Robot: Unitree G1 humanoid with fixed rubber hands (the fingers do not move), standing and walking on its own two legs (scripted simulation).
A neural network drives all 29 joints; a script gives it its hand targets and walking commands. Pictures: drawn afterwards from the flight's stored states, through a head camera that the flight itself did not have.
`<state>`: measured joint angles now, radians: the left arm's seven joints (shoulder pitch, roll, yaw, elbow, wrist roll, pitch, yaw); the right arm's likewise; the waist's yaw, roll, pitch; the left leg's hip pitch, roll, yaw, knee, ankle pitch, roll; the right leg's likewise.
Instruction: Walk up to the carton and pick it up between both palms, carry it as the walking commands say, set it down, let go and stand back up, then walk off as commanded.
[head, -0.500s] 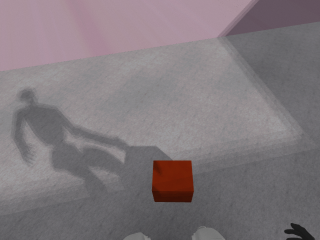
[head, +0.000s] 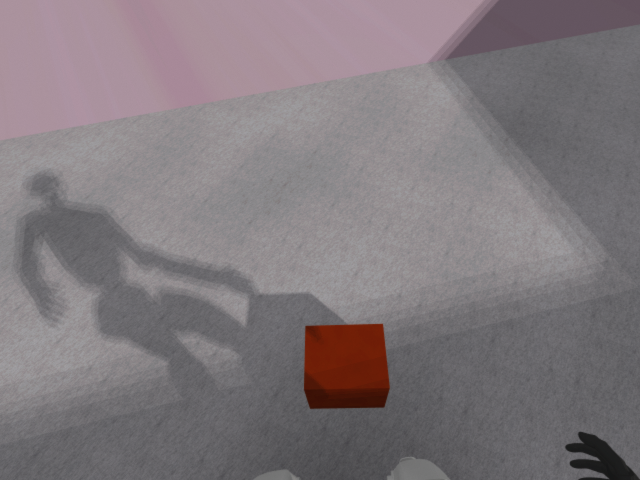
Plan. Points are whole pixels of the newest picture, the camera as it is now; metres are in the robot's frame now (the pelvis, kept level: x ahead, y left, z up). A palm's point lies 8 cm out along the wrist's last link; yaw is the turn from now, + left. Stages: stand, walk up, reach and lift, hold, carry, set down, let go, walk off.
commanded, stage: walk up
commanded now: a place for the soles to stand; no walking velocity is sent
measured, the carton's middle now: (345, 367) +0.47 -0.01 -0.63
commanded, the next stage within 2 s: stand in 1.90 s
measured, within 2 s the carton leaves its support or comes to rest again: neither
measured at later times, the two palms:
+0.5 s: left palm out of the picture +0.05 +0.34 -0.08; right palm out of the picture +0.08 -0.32 -0.09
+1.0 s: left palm out of the picture +0.05 +0.33 -0.07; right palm out of the picture +0.06 -0.33 -0.09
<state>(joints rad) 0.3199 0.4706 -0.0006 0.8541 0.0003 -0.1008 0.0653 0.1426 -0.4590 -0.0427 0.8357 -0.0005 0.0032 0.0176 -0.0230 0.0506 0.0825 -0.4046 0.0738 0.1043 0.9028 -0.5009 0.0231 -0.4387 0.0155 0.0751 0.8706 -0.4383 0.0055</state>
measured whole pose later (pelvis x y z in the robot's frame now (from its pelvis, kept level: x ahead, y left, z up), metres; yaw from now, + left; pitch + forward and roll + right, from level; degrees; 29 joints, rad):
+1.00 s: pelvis -0.03 +0.00 +0.00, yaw -3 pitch -3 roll +0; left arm 0.32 0.47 0.00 0.86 0.00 -0.09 0.07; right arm 0.14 -0.45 -0.04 0.86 0.00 0.02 0.03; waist -0.02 0.04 0.08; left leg -0.38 0.05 0.10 0.90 -0.55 0.03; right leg -0.41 0.01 0.08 0.85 -0.39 0.01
